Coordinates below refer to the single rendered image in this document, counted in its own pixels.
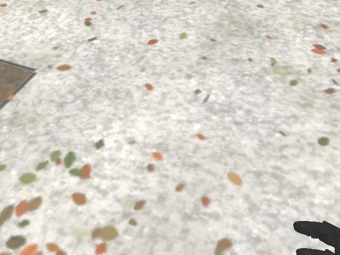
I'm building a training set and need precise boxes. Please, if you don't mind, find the right robot hand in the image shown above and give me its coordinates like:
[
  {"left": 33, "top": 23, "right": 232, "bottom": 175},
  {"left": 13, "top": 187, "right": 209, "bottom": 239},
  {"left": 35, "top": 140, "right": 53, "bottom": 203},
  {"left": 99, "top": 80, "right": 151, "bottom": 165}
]
[{"left": 293, "top": 221, "right": 340, "bottom": 255}]

